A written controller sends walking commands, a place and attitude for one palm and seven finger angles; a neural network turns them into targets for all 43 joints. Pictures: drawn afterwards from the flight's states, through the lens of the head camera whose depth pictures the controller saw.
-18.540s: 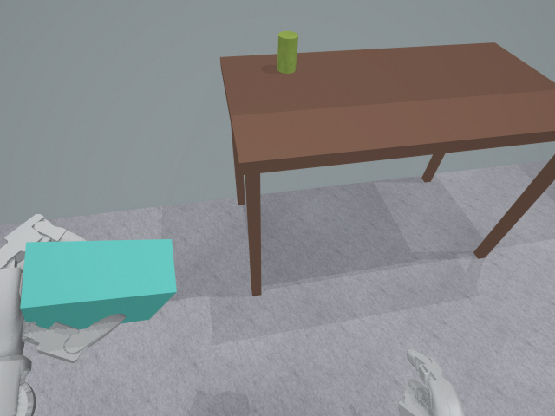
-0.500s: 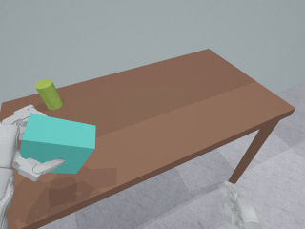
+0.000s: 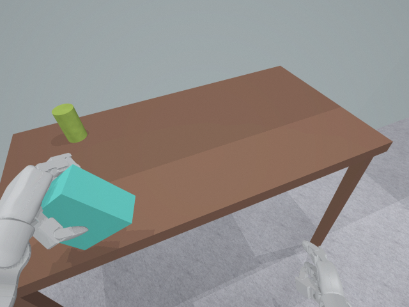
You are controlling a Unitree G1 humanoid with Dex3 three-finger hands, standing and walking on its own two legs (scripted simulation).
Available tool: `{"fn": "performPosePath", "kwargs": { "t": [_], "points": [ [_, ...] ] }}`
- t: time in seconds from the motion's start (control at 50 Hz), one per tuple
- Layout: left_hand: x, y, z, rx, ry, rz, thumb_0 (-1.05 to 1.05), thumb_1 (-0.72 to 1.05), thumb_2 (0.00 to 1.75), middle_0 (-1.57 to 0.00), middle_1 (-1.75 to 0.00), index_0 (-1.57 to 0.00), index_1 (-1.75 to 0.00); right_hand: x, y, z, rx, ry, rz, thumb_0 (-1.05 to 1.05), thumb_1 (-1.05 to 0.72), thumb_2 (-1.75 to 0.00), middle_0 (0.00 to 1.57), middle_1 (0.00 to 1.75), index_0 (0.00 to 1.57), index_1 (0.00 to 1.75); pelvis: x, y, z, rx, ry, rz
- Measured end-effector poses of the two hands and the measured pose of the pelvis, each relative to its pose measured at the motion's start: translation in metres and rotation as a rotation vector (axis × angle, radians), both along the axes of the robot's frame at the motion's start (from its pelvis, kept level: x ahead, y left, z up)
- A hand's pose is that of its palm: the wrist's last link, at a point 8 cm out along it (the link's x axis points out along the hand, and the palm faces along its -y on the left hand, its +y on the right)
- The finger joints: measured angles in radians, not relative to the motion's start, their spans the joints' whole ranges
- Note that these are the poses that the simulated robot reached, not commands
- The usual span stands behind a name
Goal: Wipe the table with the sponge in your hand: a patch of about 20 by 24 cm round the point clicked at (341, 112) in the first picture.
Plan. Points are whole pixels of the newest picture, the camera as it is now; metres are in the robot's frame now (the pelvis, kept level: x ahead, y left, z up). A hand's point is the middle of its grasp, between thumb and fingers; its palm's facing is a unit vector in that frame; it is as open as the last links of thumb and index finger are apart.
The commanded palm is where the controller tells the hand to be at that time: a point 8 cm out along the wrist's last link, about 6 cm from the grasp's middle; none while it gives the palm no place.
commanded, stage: turn the palm down, sponge in hand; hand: left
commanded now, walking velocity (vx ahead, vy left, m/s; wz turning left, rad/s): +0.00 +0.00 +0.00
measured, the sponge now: (90, 215) +0.24 +0.24 +0.10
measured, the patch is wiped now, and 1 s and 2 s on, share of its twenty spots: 0.00 0.00 0.00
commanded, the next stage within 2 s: move the sponge above the wiping area in 1.46 s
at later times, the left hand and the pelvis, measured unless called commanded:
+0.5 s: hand (74, 187) +0.26 +0.26 +0.15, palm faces +0.19 -0.33 -0.92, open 10.1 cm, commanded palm +0.22 +0.29 +0.21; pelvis +0.03 +0.00 +0.00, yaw -1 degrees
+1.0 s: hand (34, 188) +0.25 +0.32 +0.16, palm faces +0.22 -0.08 -0.97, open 10.1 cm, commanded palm +0.20 +0.31 +0.21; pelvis +0.01 +0.03 +0.01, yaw +0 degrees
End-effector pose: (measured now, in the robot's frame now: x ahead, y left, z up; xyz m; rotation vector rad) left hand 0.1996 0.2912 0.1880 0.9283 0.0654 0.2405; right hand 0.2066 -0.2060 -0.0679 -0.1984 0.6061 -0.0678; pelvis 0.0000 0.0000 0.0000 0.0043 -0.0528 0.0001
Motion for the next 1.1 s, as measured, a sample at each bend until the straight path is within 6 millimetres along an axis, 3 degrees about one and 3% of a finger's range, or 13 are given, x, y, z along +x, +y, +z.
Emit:
{"fn": "performPosePath", "kwargs": {
  "t": [0.06,0.14,0.24,0.3,0.4,0.48,0.6,0.68,0.74,0.8,0.9,1.02,1.1],
  "points": [
    [-0.002,-0.011,0.005,0.038,-0.068,-0.036,-0.01,-0.50,1.03,-0.73,-1.34,-0.74,-1.33,-0.001,-0.010,0.001,-0.021,0.002,-0.006,0.01,-0.90,-0.90,0.21,0.30,0.20,0.30,0.004,-0.005,-0.001,-0.001,0.006,-0.005],
    [-0.005,-0.005,0.014,0.107,-0.122,0.051,-0.01,-0.50,1.03,-0.73,-1.34,-0.75,-1.33,0.001,-0.023,-0.003,-0.036,0.028,-0.022,0.01,-0.90,-0.90,0.21,0.30,0.20,0.30,0.009,-0.007,-0.003,-0.005,0.006,-0.008],
    [0.002,0.018,0.010,0.155,-0.015,0.205,-0.01,-0.50,1.03,-0.73,-1.34,-0.75,-1.33,0.007,-0.031,-0.010,-0.038,0.061,-0.053,0.01,-0.90,-0.90,0.21,0.30,0.20,0.30,0.014,-0.006,-0.002,-0.001,0.006,-0.005],
    [0.012,0.020,0.000,0.173,0.077,0.212,-0.01,-0.50,1.03,-0.73,-1.34,-0.74,-1.33,0.013,-0.030,-0.010,-0.038,0.060,-0.063,0.01,-0.90,-0.90,0.21,0.30,0.20,0.30,0.018,-0.004,-0.001,0.002,0.008,-0.005],
    [0.027,-0.005,-0.008,0.210,0.103,0.073,-0.01,-0.50,1.03,-0.73,-1.34,-0.74,-1.33,0.027,-0.020,-0.002,-0.033,0.027,-0.054,0.01,-0.90,-0.90,0.21,0.30,0.20,0.30,0.025,-0.001,0.001,0.005,0.022,-0.013],
    [0.029,-0.020,0.005,0.263,0.017,0.006,-0.01,-0.50,1.03,-0.73,-1.34,-0.75,-1.33,0.039,-0.008,0.005,-0.015,0.005,-0.028,0.01,-0.90,-0.90,0.21,0.30,0.20,0.30,0.031,0.004,0.002,0.005,0.032,-0.021],
    [0.026,0.012,0.026,0.318,-0.016,0.206,-0.01,-0.50,1.03,-0.73,-1.34,-0.75,-1.33,0.054,0.009,0.008,0.023,0.018,0.012,0.01,-0.90,-0.90,0.21,0.30,0.20,0.30,0.032,0.012,0.004,0.003,0.030,-0.018],
    [0.025,0.036,0.019,0.323,0.101,0.334,-0.01,-0.50,1.03,-0.73,-1.34,-0.74,-1.33,0.061,0.021,0.009,0.032,0.022,0.037,0.01,-0.90,-0.90,0.21,0.30,0.20,0.30,0.028,0.017,0.006,0.001,0.024,-0.005],
    [0.025,0.035,0.003,0.326,0.198,0.310,-0.01,-0.50,1.03,-0.73,-1.34,-0.74,-1.33,0.064,0.030,0.012,0.033,0.008,0.053,0.01,-0.90,-0.90,0.21,0.30,0.20,0.30,0.024,0.020,0.007,-0.002,0.018,0.003],
    [0.025,0.018,-0.010,0.345,0.232,0.193,-0.01,-0.50,1.03,-0.73,-1.34,-0.74,-1.33,0.066,0.039,0.017,0.026,-0.013,0.071,0.01,-0.90,-0.90,0.21,0.30,0.20,0.30,0.021,0.024,0.008,-0.003,0.012,0.003],
    [0.020,-0.003,-0.003,0.438,0.130,0.056,-0.01,-0.50,1.03,-0.73,-1.34,-0.75,-1.33,0.064,0.053,0.023,0.022,-0.027,0.110,0.01,-0.90,-0.90,0.21,0.30,0.20,0.30,0.019,0.027,0.010,-0.008,-0.003,-0.003],
    [0.014,0.035,0.024,0.485,0.040,0.270,-0.01,-0.50,1.03,-0.74,-1.34,-0.75,-1.33,0.058,0.064,0.019,0.053,0.013,0.137,0.01,-0.90,-0.90,0.21,0.30,0.20,0.30,0.013,0.029,0.011,-0.011,-0.021,0.001],
    [0.008,0.052,0.022,0.449,0.097,0.373,-0.01,-0.50,1.03,-0.73,-1.34,-0.74,-1.33,0.055,0.066,0.017,0.067,0.017,0.135,0.01,-0.90,-0.90,0.21,0.30,0.20,0.30,0.009,0.031,0.012,-0.011,-0.025,0.010]
  ]
}}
